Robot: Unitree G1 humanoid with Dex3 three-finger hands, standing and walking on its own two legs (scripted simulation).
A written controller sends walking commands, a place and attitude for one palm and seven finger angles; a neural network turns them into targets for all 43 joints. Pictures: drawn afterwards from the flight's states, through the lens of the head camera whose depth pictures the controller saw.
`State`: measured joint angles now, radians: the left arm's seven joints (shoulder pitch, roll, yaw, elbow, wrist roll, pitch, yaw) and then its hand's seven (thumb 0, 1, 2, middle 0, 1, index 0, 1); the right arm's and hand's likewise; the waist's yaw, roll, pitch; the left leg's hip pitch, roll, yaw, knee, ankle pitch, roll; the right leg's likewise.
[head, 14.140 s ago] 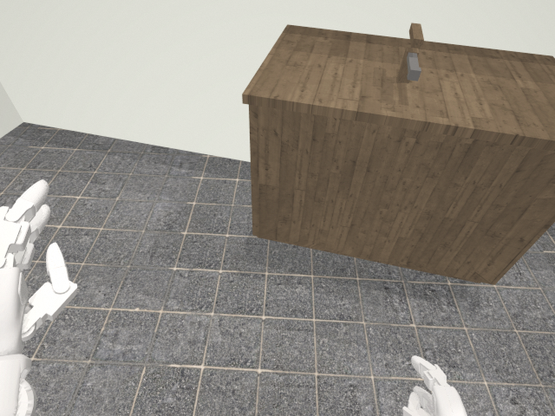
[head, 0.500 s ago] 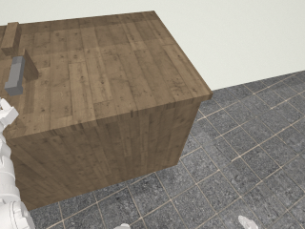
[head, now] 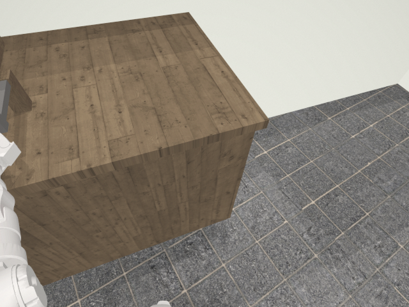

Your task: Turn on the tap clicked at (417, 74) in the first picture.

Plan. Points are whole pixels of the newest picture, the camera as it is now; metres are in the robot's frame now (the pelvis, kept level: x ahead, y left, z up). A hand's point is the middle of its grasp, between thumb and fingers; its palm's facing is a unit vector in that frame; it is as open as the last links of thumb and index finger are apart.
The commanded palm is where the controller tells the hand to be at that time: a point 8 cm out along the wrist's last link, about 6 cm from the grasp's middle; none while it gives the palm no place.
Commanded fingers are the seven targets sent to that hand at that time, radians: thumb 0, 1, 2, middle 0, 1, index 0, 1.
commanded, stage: push the lever round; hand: left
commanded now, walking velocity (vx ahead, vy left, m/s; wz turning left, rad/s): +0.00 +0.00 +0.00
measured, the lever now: out of the picture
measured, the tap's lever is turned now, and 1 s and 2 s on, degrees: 0 16 52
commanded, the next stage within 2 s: none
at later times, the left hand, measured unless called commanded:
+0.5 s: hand (29, 143) +0.39 +0.34 +0.10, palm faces +0.68 -0.73 -0.05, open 8.0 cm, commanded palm +0.35 +0.35 +0.11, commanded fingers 0.00 0.90 0.90 -0.15 -0.15 -0.15 -0.15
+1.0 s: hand (51, 133) +0.42 +0.31 +0.10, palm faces +0.76 -0.65 -0.05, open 8.0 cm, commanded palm +0.37 +0.32 +0.11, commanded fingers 0.00 0.90 0.90 -0.15 -0.15 -0.15 -0.15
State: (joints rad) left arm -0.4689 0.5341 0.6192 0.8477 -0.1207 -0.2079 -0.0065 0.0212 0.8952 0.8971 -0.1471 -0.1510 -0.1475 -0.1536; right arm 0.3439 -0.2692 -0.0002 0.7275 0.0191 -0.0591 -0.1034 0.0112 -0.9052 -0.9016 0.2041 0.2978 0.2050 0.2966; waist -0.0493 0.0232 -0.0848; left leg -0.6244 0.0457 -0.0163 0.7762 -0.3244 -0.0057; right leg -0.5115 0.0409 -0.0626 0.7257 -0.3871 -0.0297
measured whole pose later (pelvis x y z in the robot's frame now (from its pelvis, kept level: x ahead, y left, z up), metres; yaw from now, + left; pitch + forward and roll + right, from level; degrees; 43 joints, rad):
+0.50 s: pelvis +0.00 +0.01 +0.00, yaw +1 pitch +9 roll -2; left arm -0.49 0.38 0.51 0.74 -0.07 -0.16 0.25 0.02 0.90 0.90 -0.15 -0.15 -0.12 -0.15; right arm 0.28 -0.24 0.01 0.74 0.00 -0.07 -0.09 0.01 -0.91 -0.90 0.20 0.30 0.21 0.30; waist -0.03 0.02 -0.09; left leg -0.60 0.02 -0.03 0.76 -0.32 0.00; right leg -0.47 0.02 -0.08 0.70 -0.38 -0.02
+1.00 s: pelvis +0.00 +0.00 +0.00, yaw +1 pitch +9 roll -2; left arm -0.60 0.30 0.49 0.82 0.02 -0.16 0.49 0.02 0.90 0.90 -0.15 -0.15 -0.12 -0.15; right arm 0.29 -0.23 -0.01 0.78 -0.04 -0.03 -0.06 0.01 -0.91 -0.90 0.20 0.30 0.20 0.30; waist -0.06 0.03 -0.10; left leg -0.61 0.02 -0.03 0.76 -0.31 0.00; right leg -0.49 0.02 -0.08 0.71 -0.39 -0.02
